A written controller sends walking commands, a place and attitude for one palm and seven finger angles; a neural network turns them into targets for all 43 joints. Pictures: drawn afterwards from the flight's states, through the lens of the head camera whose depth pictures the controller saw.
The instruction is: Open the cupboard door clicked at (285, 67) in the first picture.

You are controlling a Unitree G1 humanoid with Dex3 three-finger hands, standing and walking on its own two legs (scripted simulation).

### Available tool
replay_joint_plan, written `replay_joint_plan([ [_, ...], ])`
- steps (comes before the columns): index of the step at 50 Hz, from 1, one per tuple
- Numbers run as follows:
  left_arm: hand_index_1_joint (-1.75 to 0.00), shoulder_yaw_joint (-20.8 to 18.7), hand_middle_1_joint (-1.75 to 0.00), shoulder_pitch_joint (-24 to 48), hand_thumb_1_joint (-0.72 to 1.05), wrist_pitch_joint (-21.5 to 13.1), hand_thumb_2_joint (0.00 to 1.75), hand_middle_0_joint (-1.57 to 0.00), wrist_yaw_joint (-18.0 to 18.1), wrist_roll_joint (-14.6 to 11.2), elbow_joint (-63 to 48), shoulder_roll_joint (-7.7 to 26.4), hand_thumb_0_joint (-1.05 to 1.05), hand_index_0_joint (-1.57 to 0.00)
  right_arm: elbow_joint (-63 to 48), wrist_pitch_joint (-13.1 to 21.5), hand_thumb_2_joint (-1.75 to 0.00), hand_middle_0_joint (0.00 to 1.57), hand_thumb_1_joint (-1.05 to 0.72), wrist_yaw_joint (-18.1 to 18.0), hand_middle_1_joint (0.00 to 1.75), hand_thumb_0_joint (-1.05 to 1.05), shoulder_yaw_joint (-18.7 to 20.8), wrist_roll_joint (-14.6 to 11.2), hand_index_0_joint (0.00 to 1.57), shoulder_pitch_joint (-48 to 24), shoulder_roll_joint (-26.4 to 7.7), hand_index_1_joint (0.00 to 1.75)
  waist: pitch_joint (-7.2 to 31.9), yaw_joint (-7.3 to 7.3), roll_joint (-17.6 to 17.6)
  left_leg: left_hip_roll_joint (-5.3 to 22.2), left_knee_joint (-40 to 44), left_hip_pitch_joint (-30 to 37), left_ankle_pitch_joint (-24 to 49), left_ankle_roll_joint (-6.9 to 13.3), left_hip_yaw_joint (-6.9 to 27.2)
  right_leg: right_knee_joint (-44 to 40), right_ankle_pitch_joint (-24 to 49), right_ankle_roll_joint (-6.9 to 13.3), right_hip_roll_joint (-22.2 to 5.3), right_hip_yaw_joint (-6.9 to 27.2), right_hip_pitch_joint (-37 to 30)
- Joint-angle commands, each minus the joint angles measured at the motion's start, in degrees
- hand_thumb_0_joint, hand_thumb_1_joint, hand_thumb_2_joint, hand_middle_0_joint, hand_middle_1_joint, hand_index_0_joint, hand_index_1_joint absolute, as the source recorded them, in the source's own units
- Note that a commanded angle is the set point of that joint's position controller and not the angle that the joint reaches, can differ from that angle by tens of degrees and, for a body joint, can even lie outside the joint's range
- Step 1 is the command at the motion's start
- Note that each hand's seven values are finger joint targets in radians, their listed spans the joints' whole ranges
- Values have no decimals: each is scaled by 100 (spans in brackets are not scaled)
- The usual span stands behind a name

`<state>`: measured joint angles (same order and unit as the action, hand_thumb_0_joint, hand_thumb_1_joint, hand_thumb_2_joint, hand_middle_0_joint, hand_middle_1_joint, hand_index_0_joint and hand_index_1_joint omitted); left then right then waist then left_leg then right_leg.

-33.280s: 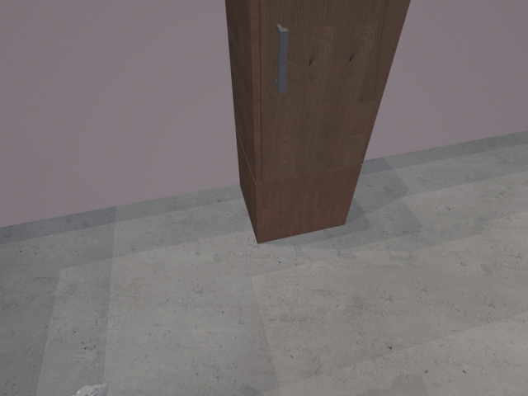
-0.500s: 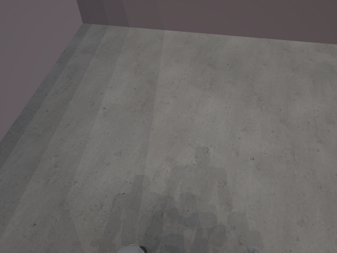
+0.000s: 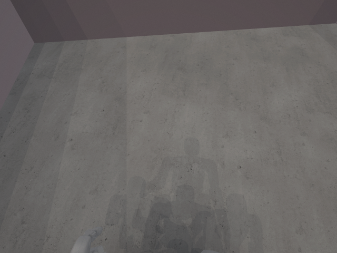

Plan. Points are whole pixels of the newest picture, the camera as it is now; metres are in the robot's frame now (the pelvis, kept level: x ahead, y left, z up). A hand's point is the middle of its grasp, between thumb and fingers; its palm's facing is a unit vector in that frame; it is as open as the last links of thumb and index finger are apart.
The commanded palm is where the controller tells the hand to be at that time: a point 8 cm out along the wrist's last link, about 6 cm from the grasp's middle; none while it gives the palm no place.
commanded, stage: turn to face it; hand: left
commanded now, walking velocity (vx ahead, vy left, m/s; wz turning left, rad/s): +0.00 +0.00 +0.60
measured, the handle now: out of the picture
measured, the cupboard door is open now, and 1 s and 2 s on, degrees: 37 37 37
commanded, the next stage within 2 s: none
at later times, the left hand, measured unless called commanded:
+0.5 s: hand out of the picture +0.12 +0.24 -0.15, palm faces +0.31 -0.91 -0.27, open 7.4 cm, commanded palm none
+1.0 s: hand out of the picture +0.00 +0.15 -0.18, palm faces +0.63 -0.74 -0.23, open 7.4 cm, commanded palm none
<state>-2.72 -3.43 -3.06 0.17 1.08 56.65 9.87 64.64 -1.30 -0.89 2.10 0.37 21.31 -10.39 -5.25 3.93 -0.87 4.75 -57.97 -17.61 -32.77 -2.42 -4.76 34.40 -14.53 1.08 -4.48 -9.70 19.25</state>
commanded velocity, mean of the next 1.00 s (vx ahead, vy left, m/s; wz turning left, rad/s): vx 0.00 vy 0.00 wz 0.60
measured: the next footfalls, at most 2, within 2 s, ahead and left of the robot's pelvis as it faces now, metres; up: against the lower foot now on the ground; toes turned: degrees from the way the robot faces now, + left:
left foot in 0.20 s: +0.11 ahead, +0.13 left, +0.00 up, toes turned +16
right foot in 0.58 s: +0.18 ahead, -0.12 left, +0.00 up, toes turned +17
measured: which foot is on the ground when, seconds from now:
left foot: up 0.00-0.18, down 0.20-0.58, up 0.60-0.94, down 0.96-1.00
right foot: down 0.00-0.20, up 0.22-0.56, down 0.58-0.96, up 0.98-1.00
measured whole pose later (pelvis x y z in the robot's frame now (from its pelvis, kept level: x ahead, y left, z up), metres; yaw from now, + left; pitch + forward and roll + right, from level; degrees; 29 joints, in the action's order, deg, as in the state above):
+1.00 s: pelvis +0.10 -0.03 -0.01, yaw +38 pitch +0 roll +1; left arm -3.7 -14.0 1.6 0.1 0.9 53.5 12.8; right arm 50.8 -2.0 2.0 3.5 1.1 3.4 -13.5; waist -6.5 -0.7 2.7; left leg 0.9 -34.6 -18.2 -13.1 1.4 -5.4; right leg 46.7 -28.2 -3.0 -9.5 -12.5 18.0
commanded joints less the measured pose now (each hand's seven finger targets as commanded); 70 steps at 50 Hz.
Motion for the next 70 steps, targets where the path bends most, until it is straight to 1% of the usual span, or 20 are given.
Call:
replay_joint_plan([
  [1,-30,-185,-30,-639,90,110,90,-20,178,26,-83,860,0,-20,-524,59,-90,20,-90,41,30,0,59,-16,20,-36,-106,30,754,-307,964,222,-176,-795,300,-32,275,-1571,2494,710,-1823,705,-982],
  [8,-30,-322,-30,-481,90,239,90,-20,129,-18,-299,868,0,-20,-710,14,-90,20,-90,169,30,0,121,98,20,191,-222,30,637,-74,437,-62,2544,279,2029,21,-319,-490,658,99,-1455,-217,-442],
  [9,-30,-292,-30,-649,90,306,90,-20,106,-57,-397,681,0,-20,-765,60,-90,20,-90,166,30,0,204,131,20,326,-631,30,707,-48,-851,494,3249,570,2878,323,735,423,-319,-217,-976,-395,62],
  [10,-30,-239,-30,-620,90,358,90,-20,91,-106,-594,367,0,-20,-878,93,-90,20,-90,99,30,0,354,191,20,493,-1192,30,751,86,-2300,1846,3840,854,4407,1163,2770,1684,-2444,-615,-237,-312,1099],
  [11,-30,-179,-30,-156,90,374,90,-20,91,-26,-870,499,0,-20,-888,58,-90,20,-90,22,30,0,406,211,20,692,-1371,30,808,290,-1331,2112,3933,596,3785,1579,3197,2681,-2487,-491,-77,433,1053],
  [16,-30,-253,-30,-277,90,341,90,-20,56,-11,-586,473,0,-20,-1142,224,-90,20,-90,-110,30,0,326,117,20,-183,-1032,30,1115,-178,-564,1188,3538,1274,5289,1139,1854,3379,-886,-655,-75,1007,1714],
  [26,-30,-232,-30,-971,90,343,90,-20,60,-42,-667,727,0,-20,-1507,3,-90,20,-90,37,30,0,490,99,20,-1170,-1404,30,886,-448,-866,701,3297,117,3702,934,1902,-86,-347,-534,454,627,-478],
  [27,-30,-272,-30,-1259,90,297,90,-20,84,-33,-616,861,0,-20,-1588,-10,-90,20,-90,53,30,0,487,61,20,-1333,-1316,30,967,-602,-564,444,2959,-324,3139,717,1815,-976,178,-485,290,713,-1168],
  [29,-30,-406,-30,-1374,90,232,90,-20,150,97,-706,1779,0,-20,-1857,-7,-90,20,-90,136,30,0,399,5,20,-1478,-797,30,746,-731,2085,-874,310,-1828,-362,-18,481,-2144,734,609,-2349,3241,-1523],
  [34,-30,-211,-30,-689,90,191,90,-20,179,36,-896,1060,0,-20,-1554,-182,-90,20,-90,246,30,0,354,52,20,-1479,-780,30,561,-273,1245,-270,-1155,-1554,771,-152,536,-1457,2245,481,-1381,1204,-972],
  [42,-30,-343,-30,-1368,90,185,90,-20,150,78,-649,1432,0,-20,-1738,-111,-90,20,-90,294,30,0,217,-4,20,-2073,-596,30,746,-656,1274,-380,1349,-855,530,-89,-121,-970,3554,511,-1684,644,-1862],
  [46,-30,-391,-30,-1168,90,215,90,-20,104,18,-634,1451,0,-20,-1653,-52,-90,20,-90,264,30,0,278,28,20,-1492,-799,30,973,-310,1017,-424,3015,543,1723,69,-226,-43,2989,78,-1592,93,-1242],
  [47,-30,-377,-30,-1142,90,245,90,-20,76,-27,-739,1296,0,-20,-1573,-4,-90,20,-90,239,30,0,385,71,20,-1100,-1187,30,1223,-73,102,209,3440,1594,2853,361,466,889,1920,-235,-1337,-171,-300],
  [48,-30,-264,-30,-974,90,273,90,-20,25,-67,-1002,885,0,-20,-1543,12,-90,20,-90,187,30,0,568,117,20,-692,-1860,30,1351,173,-1755,1867,3553,2382,5235,1315,2719,2248,-1970,-691,-446,-224,1380],
  [49,-30,-234,-30,-569,90,362,90,-20,82,19,-1231,944,0,-20,-1433,-52,-90,20,-90,152,30,0,577,98,20,-350,-2006,30,1225,276,-1132,2239,3569,1912,5195,1756,2680,2917,-2496,-601,-339,497,1541],
  [53,-30,-303,-30,-591,90,463,90,-20,34,25,-873,916,0,-20,-1704,24,-90,20,-90,26,30,0,438,108,20,-1346,-1457,30,652,-246,-934,1056,3908,613,3324,1168,1841,3150,-1077,-625,-239,992,1331],
  [62,-30,-287,-30,-1258,90,361,90,-20,42,-19,-828,808,0,-20,-1760,-51,-90,20,-90,76,30,0,502,105,20,-1571,-1417,30,839,-541,-768,513,3394,-303,2472,912,2036,-158,-364,-489,390,608,-790],
  [63,-30,-337,-30,-1493,90,308,90,-20,75,6,-800,1002,0,-20,-1813,-53,-90,20,-90,90,30,0,485,61,20,-1630,-1245,30,859,-689,-350,186,2896,-775,2126,658,1814,-1048,-52,-419,104,847,-1421],
  [65,-30,-434,-30,-1487,90,268,90,-20,143,91,-895,1793,0,-20,-1990,-37,-90,20,-90,163,30,0,411,43,20,-1688,-808,30,669,-799,1917,-824,-16,-1929,-295,61,650,-2149,-14,674,-2418,3229,-1370],
  [70,-30,-248,-30,-704,90,209,90,-20,184,42,-1038,1085,0,-20,-1584,-169,-90,20,-90,259,30,0,342,49,20,-1478,-671,30,600,-309,1255,-297,-892,-1594,730,-138,490,-1388,2169,470,-1402,1091,-1212],
])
